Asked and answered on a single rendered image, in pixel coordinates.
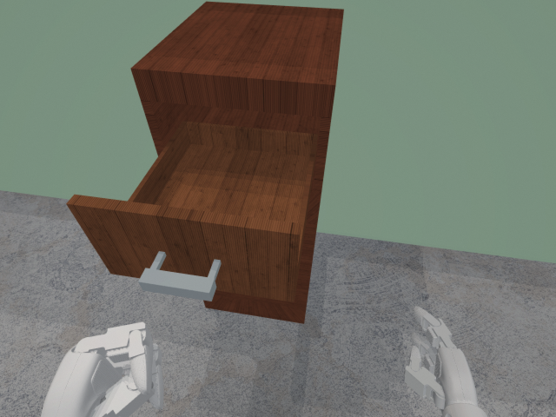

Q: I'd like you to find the left robot hand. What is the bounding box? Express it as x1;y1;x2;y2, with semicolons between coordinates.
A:
41;322;164;417

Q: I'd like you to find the right robot hand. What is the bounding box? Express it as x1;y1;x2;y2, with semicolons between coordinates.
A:
404;306;478;413

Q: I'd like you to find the cabinet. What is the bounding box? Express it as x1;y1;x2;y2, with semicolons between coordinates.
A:
131;2;344;324

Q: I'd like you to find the handle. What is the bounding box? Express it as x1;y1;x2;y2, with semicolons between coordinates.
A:
138;251;221;301

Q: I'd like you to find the drawer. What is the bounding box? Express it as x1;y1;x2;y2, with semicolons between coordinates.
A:
66;121;318;302

